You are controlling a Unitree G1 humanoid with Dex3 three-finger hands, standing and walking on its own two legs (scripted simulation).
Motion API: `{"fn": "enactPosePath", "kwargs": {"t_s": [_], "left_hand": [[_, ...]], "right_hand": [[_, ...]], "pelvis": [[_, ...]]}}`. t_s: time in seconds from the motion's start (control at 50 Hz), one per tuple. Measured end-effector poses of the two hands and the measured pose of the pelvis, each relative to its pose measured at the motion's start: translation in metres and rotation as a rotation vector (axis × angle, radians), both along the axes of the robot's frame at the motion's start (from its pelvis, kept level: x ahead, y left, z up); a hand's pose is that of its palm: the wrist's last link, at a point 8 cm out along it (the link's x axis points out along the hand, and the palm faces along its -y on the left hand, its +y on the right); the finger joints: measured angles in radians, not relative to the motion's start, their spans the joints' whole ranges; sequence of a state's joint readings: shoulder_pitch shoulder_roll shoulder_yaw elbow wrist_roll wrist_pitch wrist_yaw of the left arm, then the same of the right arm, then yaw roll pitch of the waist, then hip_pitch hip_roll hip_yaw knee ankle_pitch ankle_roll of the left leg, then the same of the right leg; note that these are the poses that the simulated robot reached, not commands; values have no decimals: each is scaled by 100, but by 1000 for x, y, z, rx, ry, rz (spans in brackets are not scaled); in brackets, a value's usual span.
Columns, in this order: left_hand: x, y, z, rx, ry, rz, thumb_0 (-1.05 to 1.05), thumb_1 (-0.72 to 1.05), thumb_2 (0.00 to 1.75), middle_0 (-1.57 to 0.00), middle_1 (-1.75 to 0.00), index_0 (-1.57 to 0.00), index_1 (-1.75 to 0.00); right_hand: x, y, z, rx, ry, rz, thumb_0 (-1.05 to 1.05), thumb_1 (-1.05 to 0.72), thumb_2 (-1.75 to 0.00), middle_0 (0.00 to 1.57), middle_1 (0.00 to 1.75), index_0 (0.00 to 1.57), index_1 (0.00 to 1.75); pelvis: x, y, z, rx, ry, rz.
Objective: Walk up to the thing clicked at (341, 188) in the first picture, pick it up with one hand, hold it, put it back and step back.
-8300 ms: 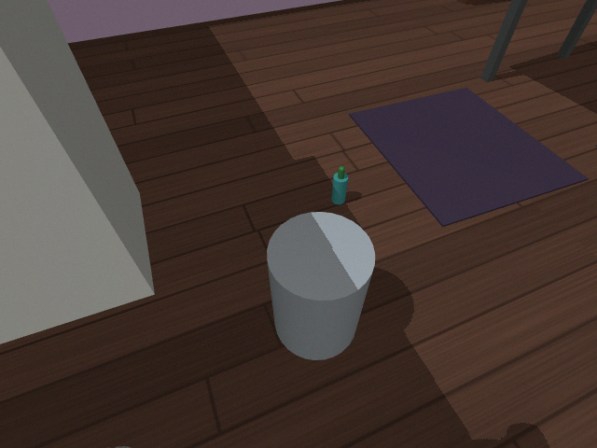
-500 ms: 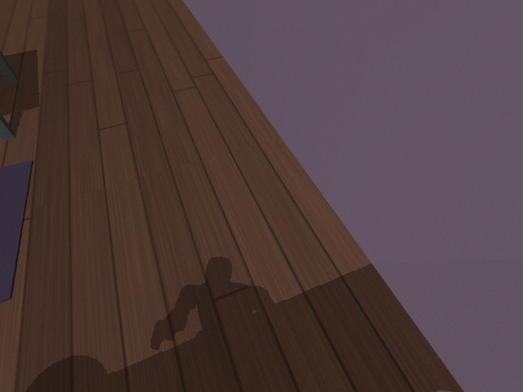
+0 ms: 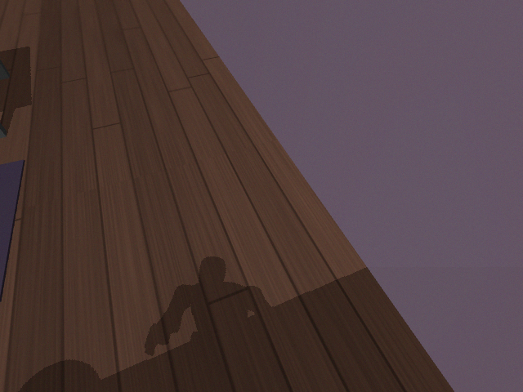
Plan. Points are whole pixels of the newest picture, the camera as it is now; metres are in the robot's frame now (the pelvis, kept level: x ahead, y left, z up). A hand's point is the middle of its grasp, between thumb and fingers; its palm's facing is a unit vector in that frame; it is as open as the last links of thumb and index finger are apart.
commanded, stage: stand
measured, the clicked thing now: out of the picture +0.09 +1.24 -0.68
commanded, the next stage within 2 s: none
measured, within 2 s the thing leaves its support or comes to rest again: neither
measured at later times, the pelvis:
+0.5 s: pelvis +0.01 +0.01 +0.00, yaw +0 degrees
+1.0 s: pelvis +0.00 +0.01 +0.00, yaw +1 degrees
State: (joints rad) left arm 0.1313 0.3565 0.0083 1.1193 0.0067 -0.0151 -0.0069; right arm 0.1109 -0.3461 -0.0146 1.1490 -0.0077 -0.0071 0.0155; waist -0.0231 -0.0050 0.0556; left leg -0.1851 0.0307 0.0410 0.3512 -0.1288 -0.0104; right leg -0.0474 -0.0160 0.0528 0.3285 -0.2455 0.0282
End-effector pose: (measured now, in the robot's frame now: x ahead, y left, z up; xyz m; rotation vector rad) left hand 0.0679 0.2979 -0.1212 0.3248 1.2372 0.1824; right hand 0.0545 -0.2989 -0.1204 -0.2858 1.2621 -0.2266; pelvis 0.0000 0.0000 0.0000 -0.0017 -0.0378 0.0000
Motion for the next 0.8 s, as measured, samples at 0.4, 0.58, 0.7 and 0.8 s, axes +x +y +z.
{"fn": "enactPosePath", "kwargs": {"t_s": [0.4,0.58,0.7,0.8], "left_hand": [[9,6,0,3,-12,8,1,90,89,-21,-30,-20,-30],[2,8,-1,-1,-7,12,1,90,89,-21,-30,-20,-30],[-5,9,-1,0,6,16,1,90,89,-21,-30,-20,-30],[-10,10,-2,-1,13,20,1,90,89,-21,-30,-20,-30]], "right_hand": [[36,6,5,-7,-53,33,0,-91,-90,21,30,20,30],[29,9,5,-7,-48,30,0,-91,-90,21,30,20,30],[21,10,4,-5,-31,25,0,-91,-90,21,30,20,30],[15,11,3,-4,-17,22,0,-91,-90,21,30,20,30]], "pelvis": [[8,4,0,-2,-1,2],[5,7,0,-1,-5,4],[3,8,0,-1,-6,6],[2,9,0,-1,-6,7]]}}
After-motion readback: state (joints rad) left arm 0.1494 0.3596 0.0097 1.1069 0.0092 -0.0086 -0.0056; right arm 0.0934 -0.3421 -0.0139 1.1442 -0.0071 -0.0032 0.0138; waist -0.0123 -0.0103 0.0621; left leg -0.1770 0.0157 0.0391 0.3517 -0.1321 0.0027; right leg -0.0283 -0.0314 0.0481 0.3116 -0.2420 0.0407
